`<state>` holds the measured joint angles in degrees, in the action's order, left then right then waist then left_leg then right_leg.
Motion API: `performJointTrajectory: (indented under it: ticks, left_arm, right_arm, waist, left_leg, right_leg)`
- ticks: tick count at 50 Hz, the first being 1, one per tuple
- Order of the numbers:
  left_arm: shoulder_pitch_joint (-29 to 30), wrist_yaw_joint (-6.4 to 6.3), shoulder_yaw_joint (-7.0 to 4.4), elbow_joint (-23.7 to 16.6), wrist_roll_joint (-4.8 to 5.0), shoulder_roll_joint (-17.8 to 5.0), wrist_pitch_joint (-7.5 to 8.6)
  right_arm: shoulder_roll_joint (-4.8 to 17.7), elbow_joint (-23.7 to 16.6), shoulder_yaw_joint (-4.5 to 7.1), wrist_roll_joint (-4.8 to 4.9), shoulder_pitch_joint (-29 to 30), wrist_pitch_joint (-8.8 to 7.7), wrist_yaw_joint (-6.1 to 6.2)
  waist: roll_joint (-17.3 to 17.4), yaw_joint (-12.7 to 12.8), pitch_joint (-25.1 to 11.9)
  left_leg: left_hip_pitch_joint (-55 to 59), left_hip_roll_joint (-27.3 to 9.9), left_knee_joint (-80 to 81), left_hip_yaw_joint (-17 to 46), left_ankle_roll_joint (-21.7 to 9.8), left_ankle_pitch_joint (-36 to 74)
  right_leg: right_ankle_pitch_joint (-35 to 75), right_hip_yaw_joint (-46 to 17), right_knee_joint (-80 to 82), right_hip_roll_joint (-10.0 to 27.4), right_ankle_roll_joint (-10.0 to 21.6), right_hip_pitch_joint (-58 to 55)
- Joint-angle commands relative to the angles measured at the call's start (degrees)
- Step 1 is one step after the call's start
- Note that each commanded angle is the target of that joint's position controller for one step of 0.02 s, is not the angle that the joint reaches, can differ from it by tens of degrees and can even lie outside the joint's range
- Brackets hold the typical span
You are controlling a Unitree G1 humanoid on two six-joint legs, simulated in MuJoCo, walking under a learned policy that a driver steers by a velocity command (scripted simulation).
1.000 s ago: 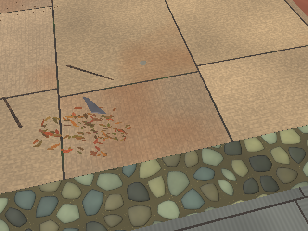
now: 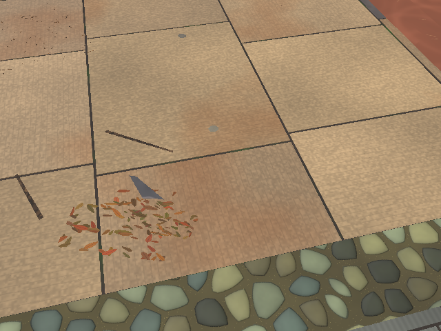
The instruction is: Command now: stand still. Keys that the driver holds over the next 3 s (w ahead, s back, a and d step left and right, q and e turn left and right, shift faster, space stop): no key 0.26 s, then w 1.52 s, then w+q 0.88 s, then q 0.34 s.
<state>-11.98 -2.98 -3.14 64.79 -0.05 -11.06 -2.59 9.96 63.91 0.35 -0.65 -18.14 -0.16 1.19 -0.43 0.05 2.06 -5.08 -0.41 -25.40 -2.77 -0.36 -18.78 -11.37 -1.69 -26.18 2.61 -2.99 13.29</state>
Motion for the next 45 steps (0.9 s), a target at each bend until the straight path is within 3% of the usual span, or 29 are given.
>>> performJointTrajectory:
  ticks: [1, 13, 15, 16, 17, 18, 19, 20, 21, 23, 25, 27, 28, 29, 30, 31, 32, 33, 34, 35, 36, 37, 38, 39, 40, 41, 42, 43, 45]
  left_arm:
    - [-1.9, -0.29, -0.46, -0.6, 0.00, -5.1, 0.47]
    - [-5.0, -0.41, 0.47, 1.1, 0.09, -4.5, 0.79]
    - [-5.5, -0.63, 0.58, 1.3, 0.30, -4.1, 0.68]
    - [-4.9, -0.73, 0.44, 0.8, 0.60, -4.2, 0.82]
    - [-2.7, -0.59, 0.40, -0.5, 0.56, -4.2, 1.33]
    - [-0.3, -0.13, 0.76, -2.2, 0.58, -3.1, 2.29]
    - [1.5, 0.57, 0.98, -3.6, 1.07, -2.4, 3.29]
    - [1.5, 1.23, 0.73, -4.1, 1.80, -2.7, 4.15]
    - [0.4, 1.71, 0.51, -4.3, 2.42, -2.9, 4.92]
    - [0.4, 2.55, 0.34, -5.3, 2.38, -3.7, 6.49]
    - [-0.1, 3.29, 0.68, -5.1, 1.70, -2.1, 7.24]
    - [-10.1, 3.31, -0.59, -2.0, 2.12, -3.2, 6.96]
    - [-15.6, 3.31, -1.95, -0.6, 2.19, -5.7, 7.09]
    - [-21.4, 3.41, -3.23, 1.2, 1.93, -8.5, 7.36]
    - [-26.9, 2.77, -2.93, 2.4, 1.05, -11.2, 6.62]
    - [-28.7, 2.87, -2.06, 0.5, -0.57, -12.5, 7.43]
    - [-28.2, 3.00, -1.62, 1.4, -0.54, -11.9, 8.01]
    - [-26.0, 2.82, -0.76, 1.9, 0.17, -8.9, 8.03]
    - [-22.0, 3.33, 0.93, 1.3, -0.28, -4.7, 7.74]
    - [-19.8, 3.77, 2.10, 0.8, -0.88, -2.3, 7.30]
    - [-19.2, 3.92, 3.14, 1.0, -0.85, 0.4, 6.55]
    - [-19.1, 3.72, 3.76, 1.3, -0.75, 1.5, 5.80]
    - [-17.8, 3.33, 4.09, 0.9, -0.60, 0.9, 5.30]
    - [-15.7, 2.82, 4.39, 0.0, -0.83, 0.1, 5.27]
    - [-12.9, 2.01, 4.36, -1.7, -0.89, -1.7, 5.69]
    - [-11.3, 1.44, 4.24, -3.0, -0.96, -2.7, 6.50]
    - [-13.0, 0.97, 3.71, -3.0, -0.35, -4.5, 7.33]
    - [-16.1, 0.69, 3.05, -2.3, 0.65, -6.8, 7.84]
    - [-20.6, 0.65, 2.47, -1.2, 1.04, -9.2, 7.67]
  right_arm:
    - [5.3, -0.8, 0.65, 0.05, -4.3, -0.26, 0.25]
    - [4.7, -1.5, 0.32, 0.21, -7.3, -0.13, 0.21]
    - [6.1, -1.5, 0.85, 0.66, -8.2, 0.21, 0.68]
    - [8.3, -2.3, 1.60, 1.16, -7.7, 0.41, 1.05]
    - [10.1, -2.8, 2.29, 1.56, -9.3, 0.45, 1.36]
    - [12.4, -3.0, 3.29, 1.83, -10.8, 0.15, 1.58]
    - [12.9, -3.1, 3.78, 1.35, -11.3, -0.32, 1.83]
    - [11.1, -3.1, 3.53, 0.73, -11.2, -0.89, 1.96]
    - [9.5, -3.2, 3.27, 0.92, -11.1, -1.39, 1.98]
    - [7.9, -4.2, 2.93, 1.64, -9.2, -1.77, 1.71]
    - [10.0, -5.3, 3.12, 1.65, -7.7, -1.31, 1.53]
    - [12.2, -6.5, 3.26, 1.69, -5.4, -1.13, 1.30]
    - [11.0, -7.4, 2.54, 1.65, -3.1, -1.11, 1.01]
    - [10.2, -8.9, 2.37, 2.15, -1.0, -1.75, 0.63]
    - [6.7, -10.5, 1.36, 0.25, -0.5, -3.38, -0.25]
    - [1.7, -8.7, 0.75, 2.88, -6.1, -5.84, -0.82]
    - [1.8, -9.4, 0.72, 5.17, -6.2, -6.77, -1.28]
    - [3.1, -13.1, 0.58, 6.27, 3.2, -6.76, -1.73]
    - [3.2, -14.7, 0.51, 5.26, 8.5, -6.23, -1.57]
    - [2.3, -15.4, 0.44, 4.09, 9.2, -5.70, -1.60]
    - [1.4, -15.5, 0.13, 3.63, 7.5, -4.83, -2.46]
    - [-0.4, -16.5, -0.65, 3.51, 6.7, -4.07, -3.42]
    - [-1.9, -18.9, -1.75, 3.45, 8.1, -3.71, -3.95]
    - [-1.9, -21.3, -2.44, 2.95, 10.1, -3.68, -4.08]
    - [-0.1, -23.7, -2.73, 1.82, 12.3, -3.99, -3.89]
    - [2.2, -24.6, -2.20, 1.04, 13.6, -4.42, -3.43]
    - [2.6, -25.6, -2.17, 0.61, 16.1, -4.69, -2.84]
    - [2.6, -26.7, -2.19, 0.78, 19.0, -4.75, -2.32]
    - [3.6, -28.3, -1.59, 1.59, 22.5, -5.22, -2.47]
  waist:
    - [1.1, 0.1, 2.3]
    - [0.6, 0.0, 2.4]
    - [2.4, -0.3, 1.9]
    - [5.1, -0.8, 3.3]
    - [7.9, -2.2, 5.6]
    - [11.3, -3.6, 8.0]
    - [12.1, -4.0, 10.6]
    - [11.3, -3.3, 12.0]
    - [10.3, -2.2, 11.6]
    - [5.9, -1.0, 9.2]
    - [5.3, -0.2, 6.2]
    - [6.2, 5.2, 3.2]
    - [3.0, 9.4, 1.6]
    - [-1.9, 11.5, -0.1]
    - [-18.4, 9.7, -3.5]
    - [-21.0, 7.8, -9.2]
    - [-12.7, 6.3, -5.9]
    - [-9.4, 6.3, 0.9]
    - [-3.9, 5.6, 4.3]
    - [-3.5, 4.1, 5.8]
    - [-4.2, 2.3, 6.0]
    - [-4.5, 0.9, 6.7]
    - [-3.8, -0.4, 8.2]
    - [-3.0, -1.5, 9.6]
    - [-1.9, -2.7, 9.2]
    - [-1.0, -2.8, 6.8]
    - [-1.1, -2.1, 4.8]
    - [-2.1, -1.0, 3.8]
    - [-5.2, -1.0, 2.3]
  left_leg:
    - [-8.9, -2.7, 7.3, 2.4, 0.1, 7.1]
    - [-8.9, -2.2, 7.3, 2.4, -0.4, 8.2]
    - [-8.9, -2.2, 8.8, 3.5, -2.1, -6.7]
    - [-9.8, -4.2, 11.0, 7.1, -4.4, -18.5]
    - [-9.5, -9.0, 14.8, 13.8, -7.4, -28.4]
    - [-10.1, -16.1, 18.2, 22.6, -11.4, -33.0]
    - [-8.4, -21.2, 20.6, 28.5, -14.6, -31.4]
    - [-4.2, -22.9, 20.4, 29.9, -15.5, -26.4]
    - [0.3, -22.5, 18.8, 28.5, -14.6, -21.8]
    - [3.0, -18.3, 16.4, 19.9, -10.8, -12.5]
    - [-4.8, -13.9, 14.3, 12.1, -8.8, -6.7]
    - [-15.0, -11.7, 8.5, 9.1, -8.6, -2.2]
    - [-13.1, -7.3, -2.5, 4.5, -6.8, 10.3]
    - [-16.9, -3.9, -20.8, 0.9, -4.1, 24.3]
    - [-32.4, -0.6, -44.9, -1.1, -1.2, -6.8]
    - [-41.8, 6.4, -61.6, 9.1, -1.4, -12.9]
    - [-49.4, 4.0, -71.8, 12.5, -1.9, -12.4]
    - [-60.2, 0.3, -77.0, 10.2, -3.3, -11.1]
    - [-63.7, -2.6, -81.0, 7.0, -4.1, -9.6]
    - [-64.9, -3.1, -84.8, 5.7, -4.7, -8.5]
    - [-65.4, -3.8, -88.4, 3.9, -5.2, -7.7]
    - [-65.8, -4.2, -90.3, 3.8, -5.7, -6.6]
    - [-65.2, -4.7, -86.8, 2.7, -5.5, -5.7]
    - [-62.5, -5.3, -79.9, 1.8, -4.7, -2.7]
    - [-55.4, -6.5, -66.7, 0.5, -3.4, 3.2]
    - [-45.0, -6.6, -56.1, -0.9, -2.1, 9.8]
    - [-35.9, -5.9, -47.8, -2.4, -1.6, 14.7]
    - [-31.7, -4.9, -40.9, -3.9, -1.8, 16.0]
    - [-33.3, -1.1, -31.1, -7.4, -4.2, 9.6]
  right_leg:
    - [8.0, 0.2, 2.3, 0.5, 1.5, -4.3]
    - [8.2, 0.3, 2.4, 0.7, 1.2, -3.3]
    - [-3.7, 3.6, -1.1, -2.1, 1.4, -1.7]
    - [-12.4, 6.3, -5.5, -4.2, 1.7, 2.0]
    - [-16.2, 7.6, -11.9, -4.9, 2.0, 8.4]
    - [-15.4, 6.0, -21.0, -2.4, 2.8, 13.5]
    - [-16.5, 3.4, -30.0, 0.7, 3.5, 21.6]
    - [-18.7, 1.1, -37.5, 2.7, 4.0, 29.5]
    - [-19.7, -0.7, -41.7, 4.4, 4.5, 34.7]
    - [-18.7, -0.3, -33.1, 5.7, 4.7, 33.2]
    - [-15.7, 4.6, -21.1, 2.7, 4.5, 17.6]
    - [-4.2, 9.6, -11.3, -2.5, 3.9, -2.6]
    - [-3.1, 12.0, -4.9, -5.4, 3.7, -6.9]
    - [2.3, 6.1, 3.1, -2.6, 5.6, -15.5]
    - [16.5, -12.9, 5.9, 10.2, 7.8, -26.2]
    - [32.2, -35.3, 8.6, 21.4, 18.8, -30.2]
    - [27.3, -38.5, 10.6, 25.1, 24.0, -29.7]
    - [13.2, -32.5, 11.7, 24.7, 23.2, -28.2]
    - [6.2, -25.2, 12.0, 21.0, 19.2, -24.0]
    - [5.9, -19.7, 11.6, 17.2, 16.6, -19.5]
    - [5.9, -14.4, 11.5, 14.1, 14.7, -15.9]
    - [4.9, -10.9, 12.1, 12.8, 13.5, -10.9]
    - [0.7, -7.7, 14.4, 11.1, 13.0, -4.5]
    - [-2.1, -4.8, 17.5, 9.2, 12.5, 2.1]
    - [-0.2, -1.7, 21.0, 7.1, 12.1, 8.4]
    - [4.8, 0.4, 24.1, 6.5, 12.0, 12.6]
    - [9.4, 1.7, 27.3, 6.7, 12.2, 13.8]
    - [14.4, 1.8, 29.2, 7.6, 12.5, 9.7]
    - [41.3, 2.8, 22.9, 9.0, 12.0, -7.3]
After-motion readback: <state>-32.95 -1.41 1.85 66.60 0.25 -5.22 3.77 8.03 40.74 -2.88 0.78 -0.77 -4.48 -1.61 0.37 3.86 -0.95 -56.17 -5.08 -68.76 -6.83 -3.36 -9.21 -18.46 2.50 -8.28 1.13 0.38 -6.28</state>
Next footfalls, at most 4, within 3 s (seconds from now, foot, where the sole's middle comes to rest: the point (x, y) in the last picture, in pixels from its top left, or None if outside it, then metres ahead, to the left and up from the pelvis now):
0.60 right None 0.08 -0.17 -0.78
0.98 left None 0.44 0.05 -0.72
1.56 right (290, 254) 0.74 -0.20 -0.72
2.14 left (216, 179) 1.06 0.04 -0.72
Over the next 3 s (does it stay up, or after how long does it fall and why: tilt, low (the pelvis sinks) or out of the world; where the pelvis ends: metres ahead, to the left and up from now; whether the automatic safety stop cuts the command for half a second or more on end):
stays up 1.30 0.02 0.06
